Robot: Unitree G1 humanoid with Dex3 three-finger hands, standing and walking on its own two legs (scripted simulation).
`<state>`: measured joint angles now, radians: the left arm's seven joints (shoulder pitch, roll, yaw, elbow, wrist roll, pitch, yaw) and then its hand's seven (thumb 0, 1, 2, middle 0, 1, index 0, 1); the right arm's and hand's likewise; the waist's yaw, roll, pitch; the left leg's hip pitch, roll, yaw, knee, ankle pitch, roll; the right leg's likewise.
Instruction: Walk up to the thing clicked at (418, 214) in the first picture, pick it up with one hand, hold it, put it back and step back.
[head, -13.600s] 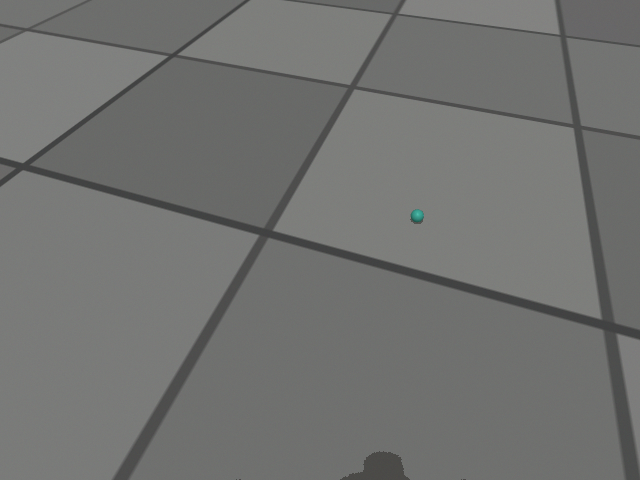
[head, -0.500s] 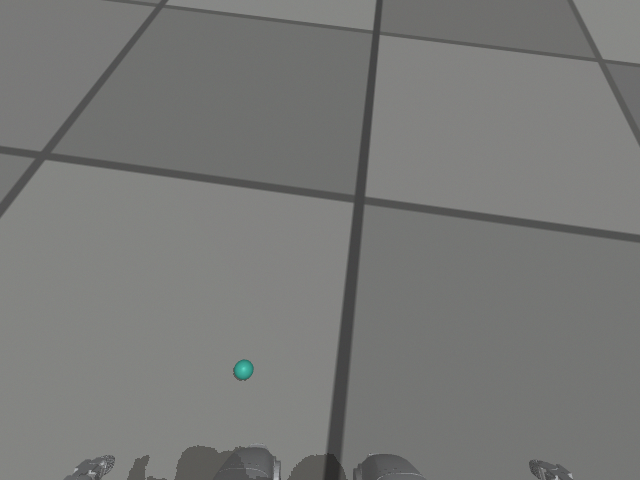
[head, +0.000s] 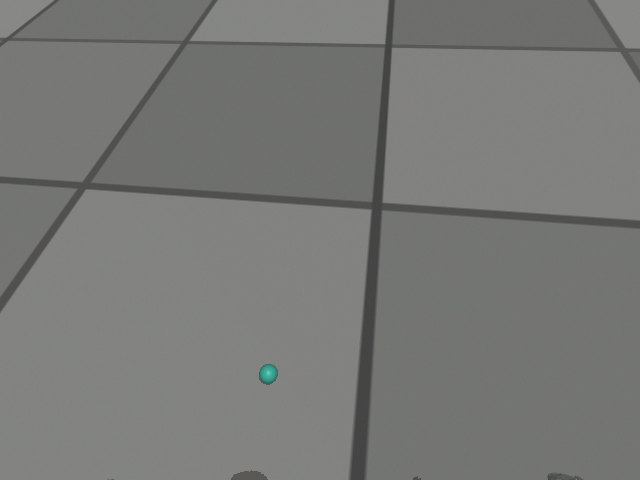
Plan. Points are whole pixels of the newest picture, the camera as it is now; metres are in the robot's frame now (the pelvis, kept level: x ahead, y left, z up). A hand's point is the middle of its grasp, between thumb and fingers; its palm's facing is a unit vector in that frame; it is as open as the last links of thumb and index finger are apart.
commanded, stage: walk up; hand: left
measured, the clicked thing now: (268, 373) +0.48 +0.22 -0.73
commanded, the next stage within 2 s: stand in 1.14 s
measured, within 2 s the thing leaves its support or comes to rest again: neither
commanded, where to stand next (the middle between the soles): +0.10 +0.01 m, yaw +1 degrees
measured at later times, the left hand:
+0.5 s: hand out of the picture +0.07 +0.26 -0.13, palm faces +0.01 -0.94 -0.34, open 7.4 cm
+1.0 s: hand out of the picture +0.09 +0.27 -0.13, palm faces +0.02 -0.94 -0.33, open 7.4 cm
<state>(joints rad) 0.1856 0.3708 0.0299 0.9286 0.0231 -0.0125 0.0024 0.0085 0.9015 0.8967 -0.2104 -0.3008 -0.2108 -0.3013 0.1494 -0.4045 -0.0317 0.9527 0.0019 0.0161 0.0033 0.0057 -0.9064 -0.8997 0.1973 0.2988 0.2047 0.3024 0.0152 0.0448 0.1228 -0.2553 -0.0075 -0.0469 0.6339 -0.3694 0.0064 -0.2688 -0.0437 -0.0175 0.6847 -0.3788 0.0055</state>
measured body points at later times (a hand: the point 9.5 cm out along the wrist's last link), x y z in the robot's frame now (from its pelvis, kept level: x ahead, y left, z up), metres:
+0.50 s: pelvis -0.01 +0.00 +0.02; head +0.00 +0.00 +0.47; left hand +0.07 +0.31 -0.11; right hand +0.08 -0.30 -0.11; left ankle +0.00 +0.14 -0.72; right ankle +0.00 -0.13 -0.72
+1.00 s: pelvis +0.01 +0.01 +0.02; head +0.01 +0.01 +0.47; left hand +0.09 +0.32 -0.11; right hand +0.10 -0.29 -0.11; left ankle +0.00 +0.14 -0.72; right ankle +0.00 -0.13 -0.72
